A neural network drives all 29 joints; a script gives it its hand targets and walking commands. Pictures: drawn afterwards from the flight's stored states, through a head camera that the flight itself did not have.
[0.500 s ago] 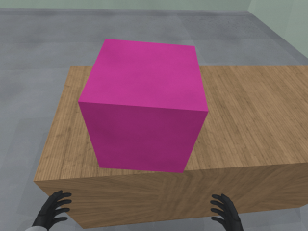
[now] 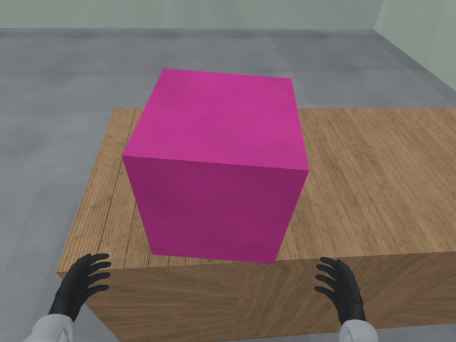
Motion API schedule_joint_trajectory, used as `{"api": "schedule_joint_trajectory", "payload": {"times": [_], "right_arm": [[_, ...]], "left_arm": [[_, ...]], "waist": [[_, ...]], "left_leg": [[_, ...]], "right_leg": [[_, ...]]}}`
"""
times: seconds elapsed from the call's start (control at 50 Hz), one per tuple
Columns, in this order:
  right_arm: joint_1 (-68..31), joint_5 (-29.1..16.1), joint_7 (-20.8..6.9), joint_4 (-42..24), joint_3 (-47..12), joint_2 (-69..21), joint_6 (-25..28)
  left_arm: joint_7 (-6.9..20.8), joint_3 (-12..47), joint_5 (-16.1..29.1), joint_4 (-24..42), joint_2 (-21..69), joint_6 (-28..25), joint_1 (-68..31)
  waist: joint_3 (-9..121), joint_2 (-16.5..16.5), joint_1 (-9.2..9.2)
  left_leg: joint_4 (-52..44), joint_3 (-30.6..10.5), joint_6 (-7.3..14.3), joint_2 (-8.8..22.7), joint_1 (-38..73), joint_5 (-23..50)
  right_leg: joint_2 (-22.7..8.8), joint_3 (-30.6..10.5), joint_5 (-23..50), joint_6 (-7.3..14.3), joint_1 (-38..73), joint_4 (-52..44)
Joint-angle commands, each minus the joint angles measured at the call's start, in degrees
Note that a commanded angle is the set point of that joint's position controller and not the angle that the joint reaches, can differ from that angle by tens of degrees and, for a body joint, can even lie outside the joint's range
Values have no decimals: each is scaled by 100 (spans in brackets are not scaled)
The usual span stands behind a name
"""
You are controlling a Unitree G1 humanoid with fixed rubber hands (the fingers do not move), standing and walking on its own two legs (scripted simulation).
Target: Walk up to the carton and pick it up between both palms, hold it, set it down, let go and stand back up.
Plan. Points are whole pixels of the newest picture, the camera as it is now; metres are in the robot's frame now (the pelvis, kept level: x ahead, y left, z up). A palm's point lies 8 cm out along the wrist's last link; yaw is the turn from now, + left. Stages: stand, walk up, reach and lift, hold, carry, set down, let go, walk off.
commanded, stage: reach and lift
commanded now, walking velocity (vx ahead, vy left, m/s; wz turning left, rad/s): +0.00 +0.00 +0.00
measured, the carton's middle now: (219, 168) +0.44 +0.02 +0.05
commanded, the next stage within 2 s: none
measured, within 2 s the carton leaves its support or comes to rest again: neither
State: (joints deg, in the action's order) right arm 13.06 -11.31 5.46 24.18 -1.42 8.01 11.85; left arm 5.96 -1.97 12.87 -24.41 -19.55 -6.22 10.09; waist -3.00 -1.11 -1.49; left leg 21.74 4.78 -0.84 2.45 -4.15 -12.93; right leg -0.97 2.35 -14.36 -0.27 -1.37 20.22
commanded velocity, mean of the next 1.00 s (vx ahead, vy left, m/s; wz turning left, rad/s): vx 0.00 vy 0.00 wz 0.00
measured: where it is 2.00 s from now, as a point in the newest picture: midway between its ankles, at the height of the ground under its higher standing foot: outside the picture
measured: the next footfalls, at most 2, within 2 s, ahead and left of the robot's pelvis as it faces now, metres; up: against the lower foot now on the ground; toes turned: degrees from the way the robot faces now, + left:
none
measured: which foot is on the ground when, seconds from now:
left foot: down 0.00-1.00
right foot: down 0.00-1.00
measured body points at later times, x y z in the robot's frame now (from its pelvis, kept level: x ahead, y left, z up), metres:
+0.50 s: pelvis -0.01 +0.00 +0.00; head -0.02 +0.01 +0.45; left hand +0.28 +0.26 +0.03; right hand +0.27 -0.20 +0.03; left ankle -0.01 +0.12 -0.75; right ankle -0.03 -0.12 -0.75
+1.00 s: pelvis -0.02 +0.00 +0.00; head -0.01 +0.01 +0.45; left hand +0.35 +0.26 +0.11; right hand +0.33 -0.22 +0.10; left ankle -0.01 +0.12 -0.75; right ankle -0.03 -0.12 -0.75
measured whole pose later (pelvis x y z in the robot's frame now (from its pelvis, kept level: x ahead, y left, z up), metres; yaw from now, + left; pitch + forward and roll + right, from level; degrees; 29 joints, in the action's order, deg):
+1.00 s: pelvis -0.02 +0.00 +0.00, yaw -1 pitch +0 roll +0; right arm -17.7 -21.5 8.3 16.9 0.1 16.8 -14.0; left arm 3.9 -8.6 15.5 -18.5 -23.7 22.8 -23.0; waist -0.9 -1.5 -0.4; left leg 19.1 4.0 -0.9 2.7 -9.2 -9.5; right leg 0.2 0.7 -10.7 0.0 -6.8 17.8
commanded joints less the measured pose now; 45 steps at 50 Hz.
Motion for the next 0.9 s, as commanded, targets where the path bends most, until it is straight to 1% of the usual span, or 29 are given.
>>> {"api": "schedule_joint_trajectory", "payload": {"times": [0.0,0.18,0.26,0.32,0.36,0.4,0.48,0.6,0.62,0.64,0.66,0.68,0.76,0.88], "right_arm": [[-857,-52,45,-922,186,483,250],[-1696,-260,149,-943,123,523,216],[-2095,-367,178,-843,118,608,76],[-2416,-424,210,-846,138,699,-151],[-2614,-463,233,-972,177,767,-293],[-2798,-517,239,-1095,206,835,-436],[-3100,-630,253,-1221,245,978,-772],[-3568,-818,267,-1377,312,1222,-1242],[-3417,-745,232,-1864,389,1319,-1296],[-3497,-770,216,-1550,455,1337,-1447],[-3511,-798,224,-1700,415,1399,-1540],[-3590,-818,238,-1667,431,1394,-1640],[-3976,-848,255,-1816,492,1456,-1931],[-4604,-942,263,-1840,527,1616,-2225]], "left_arm": [[-1,-305,156,715,-924,-323,-963],[9,-251,397,553,-1006,-477,-1772],[-12,-216,450,489,-1018,-356,-2158],[-29,-240,449,501,-1033,-89,-2484],[-49,-290,434,674,-1069,106,-2675],[-86,-346,421,825,-1107,304,-2860],[-122,-431,366,1072,-1086,751,-3207],[-166,-634,275,1386,-1077,1460,-3644],[-269,-830,167,1959,-1162,1582,-3536],[-266,-748,136,1633,-1018,1769,-3523],[-250,-848,132,1783,-1076,1884,-3654],[-230,-830,135,1706,-1051,2006,-3763],[-214,-883,199,1748,-1156,2288,-4266],[-217,-956,275,1654,-1395,2549,-4888]], "waist": [[593,351,29],[721,324,21],[773,333,36],[811,272,46],[971,250,30],[1104,258,12],[1221,354,25],[1437,388,43],[1709,546,-143],[1619,503,24],[1599,430,-19],[1572,401,47],[1673,311,64],[2059,272,87]], "left_leg": [[116,-189,-215,-298,848,1889],[129,-220,-154,-296,759,1698],[93,-221,-144,-280,761,1630],[34,-206,-121,-285,745,1607],[14,-185,-116,-292,771,1651],[-3,-164,-114,-298,788,1730],[-35,-147,-139,-294,877,1895],[-53,-153,-151,-282,1031,2127],[-76,-212,-226,-190,917,2575],[-49,-201,-246,-224,933,2724],[-63,-197,-222,-234,943,2652],[-93,-181,-198,-239,917,2524],[-182,-151,-116,-247,703,2085],[-159,-143,-50,-258,591,2075]], "right_leg": [[66,-236,722,155,-955,-487],[53,-309,587,137,-918,-400],[80,-329,476,148,-911,-416],[99,-335,473,130,-869,-452],[117,-331,555,115,-805,-447],[140,-327,646,109,-741,-450],[171,-311,839,120,-685,-493],[235,-275,1085,110,-639,-552],[315,-226,1271,118,-538,-461],[342,-225,1348,119,-553,-510],[318,-241,1349,98,-536,-560],[303,-246,1356,67,-558,-563],[260,-261,1257,8,-534,-553],[253,-276,1515,-45,-426,-451]]}}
